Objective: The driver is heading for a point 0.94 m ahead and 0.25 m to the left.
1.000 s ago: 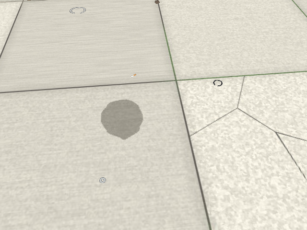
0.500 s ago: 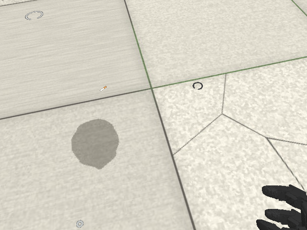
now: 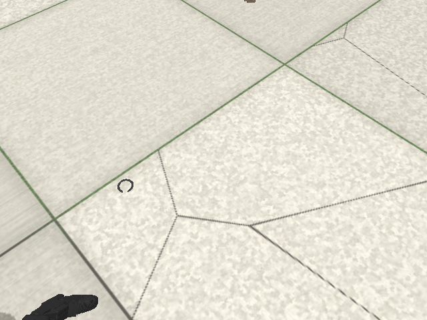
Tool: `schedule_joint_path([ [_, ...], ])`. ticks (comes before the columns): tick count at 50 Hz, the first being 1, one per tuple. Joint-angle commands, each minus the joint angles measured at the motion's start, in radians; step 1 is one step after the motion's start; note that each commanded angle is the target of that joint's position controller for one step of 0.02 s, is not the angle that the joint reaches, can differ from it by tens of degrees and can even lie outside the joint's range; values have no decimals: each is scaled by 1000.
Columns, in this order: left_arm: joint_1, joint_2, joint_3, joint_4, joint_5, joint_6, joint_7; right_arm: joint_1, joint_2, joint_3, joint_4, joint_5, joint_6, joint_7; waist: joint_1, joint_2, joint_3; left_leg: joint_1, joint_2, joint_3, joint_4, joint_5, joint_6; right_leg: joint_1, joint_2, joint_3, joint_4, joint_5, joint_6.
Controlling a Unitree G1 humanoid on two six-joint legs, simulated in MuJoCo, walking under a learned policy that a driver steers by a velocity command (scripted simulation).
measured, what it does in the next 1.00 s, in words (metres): walks ahead, turning left: right foot, then left foot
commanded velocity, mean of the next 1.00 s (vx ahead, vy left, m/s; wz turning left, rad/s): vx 0.50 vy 0.00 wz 0.31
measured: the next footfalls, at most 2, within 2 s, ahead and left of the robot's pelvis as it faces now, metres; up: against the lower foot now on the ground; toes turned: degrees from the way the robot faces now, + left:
right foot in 0.06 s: +0.21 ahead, -0.12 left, +0.00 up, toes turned -3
left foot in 0.60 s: +0.50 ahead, +0.12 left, +0.00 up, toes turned +13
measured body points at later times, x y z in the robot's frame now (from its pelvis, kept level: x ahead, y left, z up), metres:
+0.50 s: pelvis +0.28 -0.02 +0.00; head +0.31 -0.02 +0.45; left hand +0.31 +0.27 -0.11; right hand +0.48 -0.25 -0.10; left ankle +0.45 +0.14 -0.69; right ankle +0.17 -0.12 -0.73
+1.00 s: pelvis +0.57 +0.05 +0.01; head +0.60 +0.08 +0.46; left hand +0.69 +0.36 -0.07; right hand +0.74 -0.20 -0.09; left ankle +0.46 +0.11 -0.73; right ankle +0.80 -0.03 -0.70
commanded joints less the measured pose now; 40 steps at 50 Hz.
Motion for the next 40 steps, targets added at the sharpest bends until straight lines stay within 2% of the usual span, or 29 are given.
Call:
schedule_joint_path([
  [1, 12, 105, 40, -83, 10, -12, -3, -23, -208, -45, -42, 16, 7, -4, 99, 102, -41, -21, 281, -74, 106, 839, 157, 164, 82, -67, -54, -106, -59],
  [2, 155, 145, 65, -45, 10, -9, 3, -33, -199, -38, -40, 18, 13, -7, 185, 93, -119, -69, 252, -34, 282, 930, 131, 371, 125, -91, -110, -58, -89],
  [3, 321, 209, 96, 1, 6, -1, 18, -19, -160, -18, -46, 1, 10, -12, 257, 57, -210, -251, 211, -15, 521, 776, 92, 657, 93, -14, -96, -7, -120],
  [4, 366, 333, 116, 12, 5, -2, 29, 82, -36, 27, -96, -34, -5, -2, 181, -207, -334, -683, 54, -27, 932, 16, 18, 1016, -194, 509, -144, -150, -287],
  [5, 378, 258, 89, -17, 5, -12, 25, 51, -84, 24, -70, -11, -27, 6, 221, -141, -492, -762, 1, -255, 1098, -258, 18, 1046, -305, 792, -297, -215, -346],
  [6, 334, 201, 68, -6, 16, -25, 18, -52, -152, 3, -98, 35, -34, 13, 238, -80, -343, -844, 49, -284, 1134, -199, 34, 942, -279, 621, -318, -171, -292],
  [7, 281, 178, 61, 3, 15, -32, 18, -94, -132, 11, -111, 38, -37, 10, 204, -52, -229, -846, 94, -272, 1073, -120, 47, 799, -238, 472, -322, -89, -255],
  [8, 225, 143, 51, 11, 18, -38, 19, -109, -122, 11, -106, 17, -35, 5, 168, -19, -160, -814, 130, -270, 999, -54, 46, 672, -202, 370, -341, -13, -227],
  [9, 186, 112, 40, 9, 28, -47, 19, -84, -122, 6, -93, 8, -22, 4, 131, -38, -132, -743, 155, -284, 958, -1, 43, 578, -174, 297, -376, 42, -212],
  [10, 165, 104, 39, 11, 32, -55, 19, -49, -109, 7, -77, 10, -6, 6, 108, -49, -124, -689, 160, -289, 944, 35, 35, 519, -163, 257, -416, 44, -210],
  [11, 157, 103, 41, 20, 32, -67, 20, -25, -89, 10, -64, 9, 7, 5, 96, -40, -117, -668, 157, -289, 930, 57, 26, 487, -163, 219, -449, 64, -216],
  [13, 152, 112, 46, 45, 35, -85, 24, -43, -66, 13, -66, 8, 28, -2, 88, -22, -69, -698, 150, -309, 874, 122, 7, 449, -160, 133, -501, 95, -210],
  [15, 165, 113, 48, 69, 41, -91, 33, -90, -57, 13, -79, 4, 31, -4, 100, -11, -33, -756, 139, -332, 777, 229, -5, 469, -146, 58, -522, 115, -191],
  [19, 171, 129, 50, 94, 35, -89, 45, -183, -28, 24, -102, -2, 18, 16, 136, -9, 2, -731, 111, -274, 529, 446, 3, 500, -116, -77, -545, 123, -142],
  [21, 208, 143, 55, 118, 30, -83, 49, -246, -12, 32, -128, -3, 16, 28, 166, 4, 28, -742, 104, -247, 452, 466, 16, 549, -139, -104, -546, 133, -137],
  [24, 250, 158, 64, 151, 16, -60, 52, -309, -15, 34, -171, -3, 15, 47, 186, 8, 48, -799, 91, -218, 383, 389, 49, 680, -178, -129, -494, 208, -126],
  [26, 244, 175, 70, 158, 9, -41, 59, -314, -28, 29, -196, -3, 16, 60, 167, -10, 33, -784, 63, -179, 362, 290, 81, 742, -194, -150, -418, 396, -108],
  [28, 222, 205, 78, 151, 7, -24, 72, -236, -65, 8, -198, -3, 24, 62, 110, -53, -47, -646, -6, -116, 377, 183, 122, 766, -189, -178, -254, 748, -80],
  [29, 209, 209, 78, 147, 6, -15, 78, -120, -104, -14, -175, -1, 28, 57, 42, -53, -116, -492, -49, -99, 360, 174, 151, 731, -168, -198, -89, 832, -59],
  [30, 204, 195, 69, 140, 6, -15, 84, 41, -161, -47, -140, 2, 33, 43, -45, -18, -201, -225, -62, -144, 303, 227, 193, 587, -126, -216, 149, 722, -20],
  [31, 291, 89, 35, 98, 37, -34, 76, 125, -277, -77, -129, 3, 39, 22, -6, 213, -313, 162, 189, -573, 301, 211, 337, 182, -5, -204, 526, 63, 45],
  [32, 286, 58, 12, 79, 32, -73, 59, 106, -267, -65, -158, 5, 27, 27, 17, 244, -457, 340, 340, -1062, 117, 56, 481, -68, 165, 17, 750, -532, 69],
  [33, 166, 144, 33, 57, -9, -103, 41, 95, -193, -44, -159, -4, 19, 29, -36, 148, -375, 298, 319, -961, 62, 25, 418, -178, 96, 117, 774, -473, 44],
  [34, 114, 144, 29, 34, -22, -119, 37, 50, -160, -35, -160, -3, 13, 27, -12, 100, -247, 162, 281, -820, 56, 72, 376, -195, 52, 100, 703, -385, 24],
  [35, 105, 135, 29, 39, -1, -124, 44, -17, -134, -27, -169, -1, 12, 25, 37, 29, -159, 6, 237, -711, 50, 180, 344, -153, 11, 89, 602, -325, 26],
  [36, 113, 147, 38, 45, 22, -117, 49, -66, -102, -16, -184, -8, 11, 21, 73, 40, -120, -106, 203, -636, 33, 287, 330, -82, -15, 88, 529, -283, 36],
  [37, 132, 145, 41, 47, 28, -105, 48, -89, -95, -12, -199, -18, 12, 17, 98, 66, -107, -180, 181, -606, 11, 346, 329, -25, -23, 87, 501, -259, 48],
  [40, 141, 106, 32, 44, 38, -77, 52, -89, -122, -20, -196, -14, 9, 1, 117, 72, -87, -300, 145, -514, -17, 478, 334, 16, -15, 52, 370, -197, 100],
])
